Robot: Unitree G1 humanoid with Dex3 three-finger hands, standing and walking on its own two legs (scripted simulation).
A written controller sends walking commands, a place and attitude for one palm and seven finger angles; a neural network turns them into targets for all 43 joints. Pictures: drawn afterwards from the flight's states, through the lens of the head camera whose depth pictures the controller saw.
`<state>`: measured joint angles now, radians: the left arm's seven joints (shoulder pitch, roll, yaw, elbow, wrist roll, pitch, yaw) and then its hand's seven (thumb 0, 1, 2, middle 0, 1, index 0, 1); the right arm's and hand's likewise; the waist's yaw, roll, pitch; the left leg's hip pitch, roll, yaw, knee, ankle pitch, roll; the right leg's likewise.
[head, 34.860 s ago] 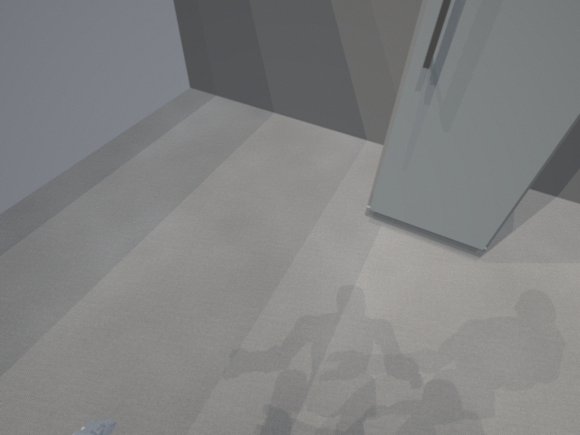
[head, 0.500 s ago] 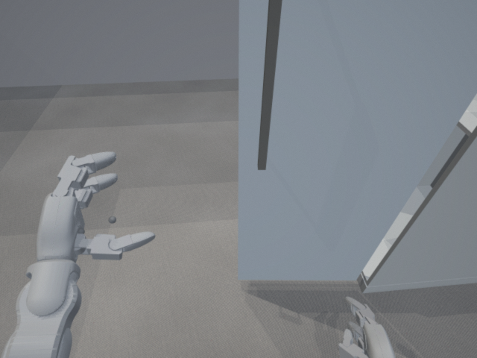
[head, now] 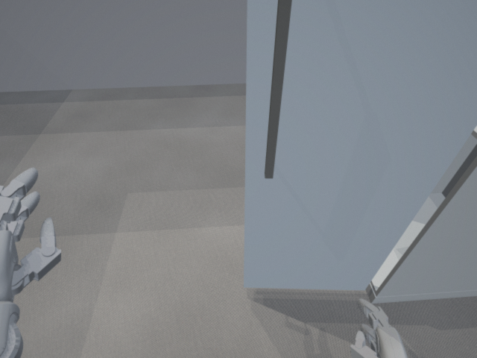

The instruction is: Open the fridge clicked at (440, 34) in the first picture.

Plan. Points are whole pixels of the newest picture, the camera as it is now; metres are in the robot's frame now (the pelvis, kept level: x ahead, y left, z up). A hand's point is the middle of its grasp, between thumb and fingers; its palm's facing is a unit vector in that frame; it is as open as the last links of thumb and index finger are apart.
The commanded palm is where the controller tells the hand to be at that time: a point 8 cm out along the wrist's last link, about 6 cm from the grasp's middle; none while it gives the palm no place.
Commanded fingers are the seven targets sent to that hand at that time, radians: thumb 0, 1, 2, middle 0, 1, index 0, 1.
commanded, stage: draw the hand back to the body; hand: left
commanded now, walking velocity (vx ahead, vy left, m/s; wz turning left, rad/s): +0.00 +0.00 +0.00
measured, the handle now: (277, 71) +0.53 +0.02 +0.26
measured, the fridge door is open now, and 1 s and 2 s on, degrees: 85 85 85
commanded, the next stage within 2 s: step back with the hand held close in 0.24 s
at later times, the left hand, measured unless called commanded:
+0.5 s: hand (60, 246) +0.19 +0.27 +0.16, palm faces +0.46 -0.79 -0.41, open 7.4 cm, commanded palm +0.13 +0.30 +0.18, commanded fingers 0.00 0.90 0.90 -0.20 -0.30 -0.20 -0.30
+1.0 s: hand out of the picture +0.09 +0.28 +0.15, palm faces +0.48 -0.76 -0.43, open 7.4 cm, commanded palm +0.04 +0.31 +0.18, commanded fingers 0.00 0.90 0.90 -0.20 -0.30 -0.20 -0.30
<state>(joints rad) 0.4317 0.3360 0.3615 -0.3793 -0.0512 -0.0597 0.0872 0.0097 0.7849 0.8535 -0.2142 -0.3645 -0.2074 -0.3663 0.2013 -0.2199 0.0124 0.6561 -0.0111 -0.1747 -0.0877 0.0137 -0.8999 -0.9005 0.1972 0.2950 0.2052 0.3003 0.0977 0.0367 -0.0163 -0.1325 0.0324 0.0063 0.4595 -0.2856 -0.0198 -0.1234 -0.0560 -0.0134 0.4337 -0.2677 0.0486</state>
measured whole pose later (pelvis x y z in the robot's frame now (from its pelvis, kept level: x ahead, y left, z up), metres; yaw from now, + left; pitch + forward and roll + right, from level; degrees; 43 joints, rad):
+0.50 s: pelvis -0.01 +0.00 +0.00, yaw +0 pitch +0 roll -1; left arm 0.42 0.35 0.39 -0.36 -0.05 -0.14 0.09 0.01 0.89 0.90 -0.21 -0.30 -0.21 -0.31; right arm 0.19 -0.22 0.01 0.64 -0.01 -0.12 -0.09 0.01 -0.90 -0.90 0.20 0.30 0.21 0.30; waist 0.05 0.05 -0.02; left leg -0.21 0.05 -0.01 0.50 -0.28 -0.03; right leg -0.18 -0.03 -0.02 0.43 -0.24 0.04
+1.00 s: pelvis -0.10 +0.01 -0.02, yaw +1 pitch -1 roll -1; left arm 0.48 0.39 0.44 -0.44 0.00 -0.28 0.13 0.01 0.88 0.90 -0.21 -0.30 -0.21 -0.31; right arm 0.23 -0.20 0.01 0.57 0.00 -0.12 -0.08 0.01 -0.90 -0.90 0.20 0.30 0.21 0.30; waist 0.03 -0.02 0.03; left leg -0.40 0.03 -0.01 0.64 -0.26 0.01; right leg -0.36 -0.05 -0.02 0.54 -0.16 0.06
